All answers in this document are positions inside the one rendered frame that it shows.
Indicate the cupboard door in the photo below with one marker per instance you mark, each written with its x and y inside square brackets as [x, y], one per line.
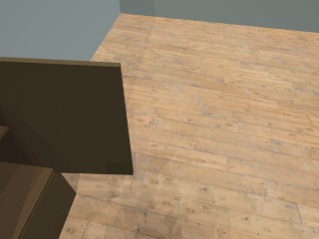
[73, 112]

